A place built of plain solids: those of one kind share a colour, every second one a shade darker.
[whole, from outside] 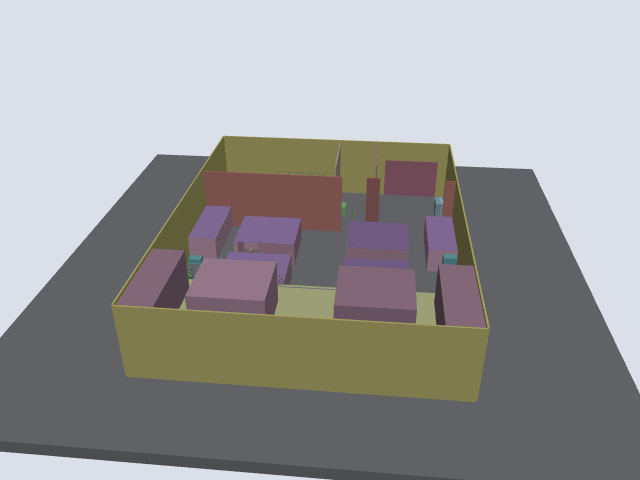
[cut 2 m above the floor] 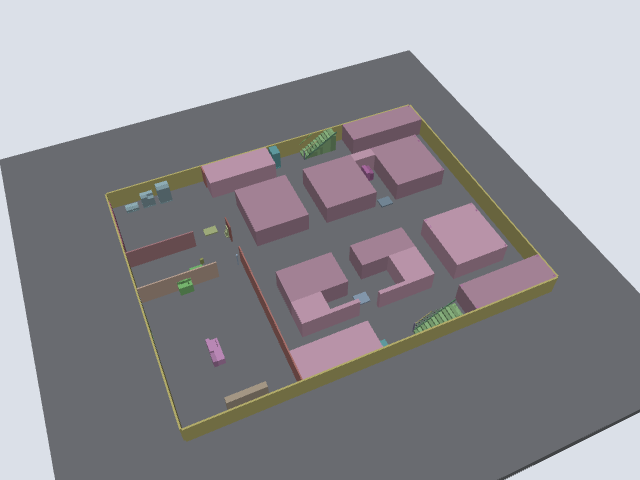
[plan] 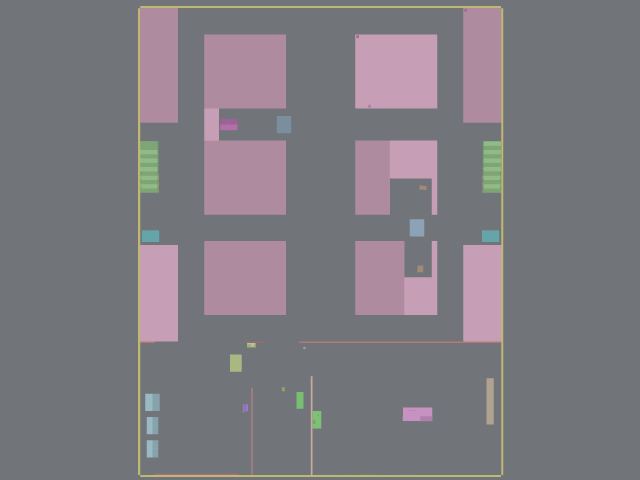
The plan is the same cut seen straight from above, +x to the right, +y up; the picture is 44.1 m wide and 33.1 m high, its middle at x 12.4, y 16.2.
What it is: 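A self-storage house; a reception shop, a loading bay, aisles of roller-shutter units, a steel mezzanine reached by steel stairs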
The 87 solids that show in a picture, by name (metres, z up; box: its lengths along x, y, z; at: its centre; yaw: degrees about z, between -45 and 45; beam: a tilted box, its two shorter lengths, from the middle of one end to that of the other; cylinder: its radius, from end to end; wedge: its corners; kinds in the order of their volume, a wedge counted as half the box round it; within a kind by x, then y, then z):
{
 "units_1": {"box": [2.62, 6.66, 2.3], "at": [1.3, 12.53, 1.1]},
 "units_2": {"box": [2.62, 7.91, 2.3], "at": [1.3, 28.25, 1.1]},
 "units_3": {"box": [1.02, 2.24, 2.3], "at": [4.92, 24.16, 1.1]},
 "units_4": {"box": [5.64, 5.12, 2.3], "at": [7.23, 13.58, 1.1]},
 "units_5": {"box": [5.64, 5.12, 2.3], "at": [7.23, 20.5, 1.1]},
 "units_6": {"box": [5.64, 5.12, 2.3], "at": [7.23, 27.82, 1.1]},
 "units_7": {"box": [2.4, 5.12, 2.3], "at": [16.03, 20.5, 1.1]},
 "units_8": {"box": [3.4, 5.12, 2.3], "at": [16.53, 13.58, 1.1]},
 "units_9": {"box": [5.64, 5.12, 2.3], "at": [17.66, 27.82, 1.1]},
 "units_10": {"box": [2.92, 2.62, 2.3], "at": [18.67, 21.75, 1.1]},
 "units_11": {"box": [1.92, 2.62, 2.3], "at": [19.17, 12.33, 1.1]},
 "units_12": {"box": [0.37, 5.12, 2.3], "at": [20.3, 13.58, 1.1]},
 "units_13": {"box": [0.37, 5.12, 2.3], "at": [20.3, 20.5, 1.1]},
 "units_14": {"box": [2.62, 6.66, 2.3], "at": [23.59, 12.53, 1.1]},
 "units_15": {"box": [2.62, 7.91, 2.3], "at": [23.59, 28.25, 1.1]},
 "units_deck_1": {"box": [2.62, 7.91, 3.58], "at": [1.3, 28.25, 4.29]},
 "units_deck_2": {"box": [5.64, 5.12, 3.58], "at": [7.23, 27.82, 4.29]},
 "units_deck_3": {"box": [5.64, 5.12, 3.58], "at": [17.66, 27.82, 4.29]},
 "units_deck_4": {"box": [2.62, 7.91, 3.58], "at": [23.59, 28.25, 4.29]},
 "wall_1": {"box": [0.15, 32.19, 6.38], "at": [-0.07, 16.09, 3.14]},
 "wall_2": {"box": [24.89, 0.15, 6.38], "at": [12.45, -0.07, 3.14]},
 "wall_3": {"box": [24.89, 0.15, 6.38], "at": [12.45, 32.27, 3.14]},
 "wall_4": {"box": [0.15, 32.19, 6.38], "at": [24.96, 16.09, 3.14]},
 "slab_deck_1": {"box": [24.89, 9.19, 0.25], "at": [12.45, 27.59, 2.37]},
 "deck_stair_1": {"box": [1.2, 0.89, 0.24], "at": [0.61, 19.9, 0.07]},
 "deck_stair_2": {"box": [1.2, 0.89, 0.43], "at": [0.61, 20.19, 0.17]},
 "deck_stair_3": {"box": [1.2, 0.89, 0.63], "at": [0.61, 20.49, 0.26]},
 "deck_stair_4": {"box": [1.2, 0.89, 0.82], "at": [0.61, 20.78, 0.36]},
 "deck_stair_5": {"box": [1.2, 0.89, 1.01], "at": [0.61, 21.08, 0.46]},
 "deck_stair_6": {"box": [1.2, 0.89, 1.2], "at": [0.61, 21.38, 0.55]},
 "deck_stair_7": {"box": [1.2, 0.89, 1.39], "at": [0.61, 21.67, 0.65]},
 "deck_stair_8": {"box": [1.2, 0.89, 1.59], "at": [0.61, 21.97, 0.74]},
 "deck_stair_9": {"box": [1.2, 0.89, 1.78], "at": [0.61, 22.26, 0.84]},
 "deck_stair_10": {"box": [1.2, 0.89, 1.97], "at": [0.61, 22.56, 0.94]},
 "deck_stair_11": {"box": [1.2, 0.59, 2.16], "at": [0.61, 22.7, 1.03]},
 "deck_stair_12": {"box": [1.2, 0.89, 0.24], "at": [24.28, 19.9, 0.07]},
 "deck_stair_13": {"box": [1.2, 0.89, 0.43], "at": [24.28, 20.19, 0.17]},
 "deck_stair_14": {"box": [1.2, 0.89, 0.63], "at": [24.28, 20.49, 0.26]},
 "deck_stair_15": {"box": [1.2, 0.89, 0.82], "at": [24.28, 20.78, 0.36]},
 "deck_stair_16": {"box": [1.2, 0.89, 1.01], "at": [24.28, 21.08, 0.46]},
 "deck_stair_17": {"box": [1.2, 0.89, 1.2], "at": [24.28, 21.38, 0.55]},
 "deck_stair_18": {"box": [1.2, 0.89, 1.39], "at": [24.28, 21.67, 0.65]},
 "deck_stair_19": {"box": [1.2, 0.89, 1.59], "at": [24.28, 21.97, 0.74]},
 "deck_stair_20": {"box": [1.2, 0.89, 1.78], "at": [24.28, 22.26, 0.84]},
 "deck_stair_21": {"box": [1.2, 0.89, 1.97], "at": [24.28, 22.56, 0.94]},
 "deck_stair_22": {"box": [1.2, 0.59, 2.16], "at": [24.28, 22.7, 1.03]},
 "deck_stair_23": {"box": [1.2, 0.31, 2.35], "at": [24.28, 22.86, 1.13]},
 "front_wall_1": {"box": [1.0, 0.12, 6.12], "at": [0.5, 9.15, 3.01]},
 "front_wall_2": {"box": [1.3, 0.12, 6.12], "at": [7.92, 9.15, 3.01]},
 "front_wall_3": {"box": [13.92, 0.12, 6.12], "at": [17.93, 9.15, 3.01]},
 "reception_side_1": {"box": [0.12, 6.81, 6.12], "at": [11.83, 3.4, 3.01]},
 "utop_1": {"box": [2.6, 6.64, 0.03], "at": [1.3, 12.53, 2.26]},
 "utop_2": {"box": [5.62, 5.1, 0.03], "at": [7.23, 13.58, 2.26]},
 "utop_3": {"box": [5.62, 5.1, 0.03], "at": [7.23, 20.5, 2.26]},
 "utop_4": {"box": [5.62, 5.1, 0.03], "at": [17.66, 13.58, 2.26]},
 "utop_5": {"box": [5.62, 5.1, 0.03], "at": [17.66, 20.5, 2.26]},
 "utop_6": {"box": [2.6, 6.64, 0.03], "at": [23.59, 12.53, 2.26]},
 "bay_side_1": {"box": [0.12, 6.01, 6.12], "at": [7.71, 3.0, 3.01]},
 "shelving_1": {"box": [0.49, 3.19, 2.11], "at": [24.13, 5.07, 1.0]},
 "bay_1": {"box": [0.49, 1.19, 1.69], "at": [0.6, 5.0, 0.99]},
 "bay_2": {"box": [0.39, 0.59, 0.22], "at": [0.65, 1.5, 0.25]},
 "bay_3": {"box": [0.39, 0.59, 0.22], "at": [0.65, 2.1, 0.25]},
 "bay_4": {"box": [0.39, 0.59, 1.18], "at": [0.65, 3.1, 0.73]},
 "bay_5": {"box": [0.39, 0.59, 1.18], "at": [0.65, 3.7, 0.73]},
 "bay_6": {"box": [0.39, 0.59, 0.22], "at": [1.05, 1.5, 0.25]},
 "bay_7": {"box": [0.39, 0.59, 0.22], "at": [1.05, 2.1, 0.25]},
 "bay_8": {"box": [0.39, 0.59, 1.18], "at": [1.05, 3.1, 0.73]},
 "bay_9": {"box": [0.39, 0.59, 0.89], "at": [1.05, 3.7, 0.59]},
 "bay_10": {"box": [0.49, 1.19, 1.69], "at": [1.1, 5.0, 0.99]},
 "foot_pallet_1": {"box": [1.19, 0.79, 1.93], "at": [0.72, 16.45, 1.11]},
 "foot_pallet_2": {"box": [1.19, 0.79, 0.36], "at": [24.17, 16.45, 0.31]},
 "loading_door_1": {"box": [5.78, 0.08, 4.25], "at": [3.88, 0.04, 2.08]},
 "counter_1": {"box": [1.2, 0.32, 1.09], "at": [18.71, 3.88, 0.5]},
 "counter_2": {"box": [2.03, 0.6, 0.77], "at": [19.13, 4.34, 0.34]},
 "counter_3": {"box": [0.87, 0.35, 0.84], "at": [19.72, 3.87, 0.37]},
 "dead_end_stock_1": {"box": [0.59, 0.39, 1.0], "at": [5.82, 23.96, 0.64]},
 "dead_end_stock_2": {"box": [0.59, 0.39, 0.8], "at": [5.82, 24.36, 0.54]},
 "dead_end_stock_3": {"box": [0.59, 0.39, 1.0], "at": [6.42, 23.96, 0.64]},
 "dead_end_stock_4": {"box": [0.59, 0.39, 0.8], "at": [6.42, 24.36, 0.54]},
 "more_packing_table_packing_table_1": {"box": [0.6, 1.2, 1.01], "at": [12.19, 3.81, 0.46]},
 "cleaner_cart_1": {"box": [0.5, 1.15, 1.07], "at": [11.02, 5.14, 0.48]},
 "deck_guard_string_1": {"wedge": [[1.24, 19.45, -0.02], [1.24, 19.45, 0.22], [1.24, 23.05, 2.32], [1.24, 23.05, 2.56], [1.28, 19.45, -0.02], [1.28, 19.45, 0.22], [1.28, 23.05, 2.32], [1.28, 23.05, 2.56]]},
 "deck_guard_string_2": {"wedge": [[23.61, 19.45, -0.02], [23.61, 19.45, 0.22], [23.61, 23.05, 2.32], [23.61, 23.05, 2.56], [23.65, 19.45, -0.02], [23.65, 19.45, 0.22], [23.65, 23.05, 2.32], [23.65, 23.05, 2.56]]},
 "onway_owleft_1": {"box": [1.0, 1.2, 0.19], "at": [9.92, 24.16, 0.05]},
 "onway_owopen_1": {"box": [1.0, 1.2, 0.19], "at": [19.09, 17.04, 0.05]},
 "onway_owbay_1": {"box": [0.8, 1.2, 0.19], "at": [6.6, 7.71, 0.05]},
 "mark_1": {"box": [6.53, 0.1, 0.008], "at": [12.4, 23.34, 2.5]}
}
